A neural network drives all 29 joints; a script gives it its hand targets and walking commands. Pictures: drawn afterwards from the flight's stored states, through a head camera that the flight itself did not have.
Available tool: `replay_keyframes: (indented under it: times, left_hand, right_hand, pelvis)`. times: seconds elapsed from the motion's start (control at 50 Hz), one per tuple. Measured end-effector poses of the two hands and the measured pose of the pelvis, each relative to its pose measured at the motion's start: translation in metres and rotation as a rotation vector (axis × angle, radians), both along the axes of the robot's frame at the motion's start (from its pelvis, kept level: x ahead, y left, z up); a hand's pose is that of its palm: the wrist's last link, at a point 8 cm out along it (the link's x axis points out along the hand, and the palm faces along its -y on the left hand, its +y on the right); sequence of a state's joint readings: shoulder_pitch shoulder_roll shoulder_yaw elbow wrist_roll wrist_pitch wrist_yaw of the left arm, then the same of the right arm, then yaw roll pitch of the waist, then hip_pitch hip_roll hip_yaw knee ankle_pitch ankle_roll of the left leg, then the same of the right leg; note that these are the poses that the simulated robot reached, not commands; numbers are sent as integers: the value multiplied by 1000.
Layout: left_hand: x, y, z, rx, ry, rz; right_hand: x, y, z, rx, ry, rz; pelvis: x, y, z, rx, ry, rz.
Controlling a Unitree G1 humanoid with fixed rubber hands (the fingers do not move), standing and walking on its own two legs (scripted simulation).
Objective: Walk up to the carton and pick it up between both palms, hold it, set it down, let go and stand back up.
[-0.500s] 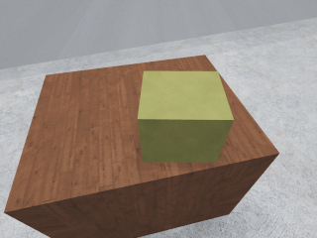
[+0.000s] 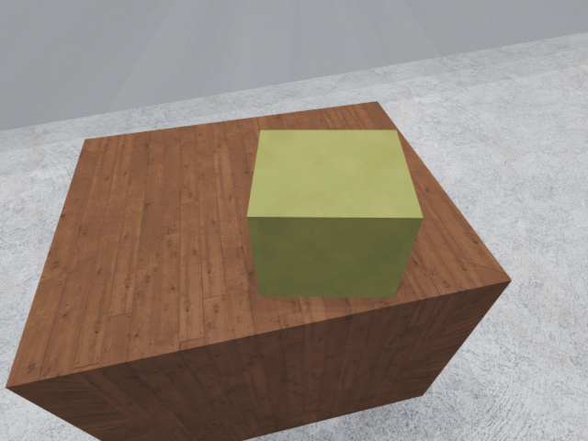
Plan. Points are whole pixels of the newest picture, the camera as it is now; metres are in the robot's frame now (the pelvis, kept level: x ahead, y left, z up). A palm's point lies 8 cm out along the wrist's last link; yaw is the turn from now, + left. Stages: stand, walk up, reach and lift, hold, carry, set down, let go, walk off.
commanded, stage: stand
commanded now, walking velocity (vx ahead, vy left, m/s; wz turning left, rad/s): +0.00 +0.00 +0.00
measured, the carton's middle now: (327, 214) +0.50 -0.03 +0.00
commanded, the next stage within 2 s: none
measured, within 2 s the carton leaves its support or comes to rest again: neither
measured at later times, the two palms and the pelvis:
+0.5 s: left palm out of the picture -0.04 +0.20 -0.15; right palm out of the picture -0.03 -0.22 -0.15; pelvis +0.00 -0.01 +0.00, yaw +0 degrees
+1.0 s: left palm out of the picture -0.04 +0.19 -0.15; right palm out of the picture -0.03 -0.23 -0.15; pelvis +0.00 -0.02 +0.00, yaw +1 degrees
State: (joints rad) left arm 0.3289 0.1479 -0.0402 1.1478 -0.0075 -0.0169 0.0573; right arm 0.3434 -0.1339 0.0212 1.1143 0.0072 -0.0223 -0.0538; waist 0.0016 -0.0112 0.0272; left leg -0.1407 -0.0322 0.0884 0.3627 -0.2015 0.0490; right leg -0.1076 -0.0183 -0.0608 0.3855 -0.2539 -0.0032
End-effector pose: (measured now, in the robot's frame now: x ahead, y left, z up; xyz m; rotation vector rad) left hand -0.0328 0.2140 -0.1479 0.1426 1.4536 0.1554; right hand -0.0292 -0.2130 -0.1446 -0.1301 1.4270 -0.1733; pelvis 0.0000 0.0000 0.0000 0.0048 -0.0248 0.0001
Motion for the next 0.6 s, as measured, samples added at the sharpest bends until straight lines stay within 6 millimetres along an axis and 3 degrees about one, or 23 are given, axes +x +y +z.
replay_keyframes:
  times: [0.6]
  left_hand:
    - [-4, -15, 0, -6, -6, 9]
  right_hand:
    - [-1, -10, -2, 8, 8, 10]
  pelvis:
    - [-3, -13, 0, -4, 1, 2]
